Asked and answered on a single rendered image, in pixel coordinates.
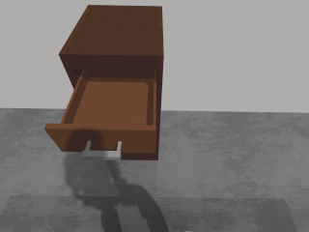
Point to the drawer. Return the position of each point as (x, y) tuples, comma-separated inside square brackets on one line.
[(107, 107)]

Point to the cabinet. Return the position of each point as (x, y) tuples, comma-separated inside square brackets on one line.
[(118, 38)]

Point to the handle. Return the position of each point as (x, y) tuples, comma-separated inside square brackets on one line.
[(101, 155)]

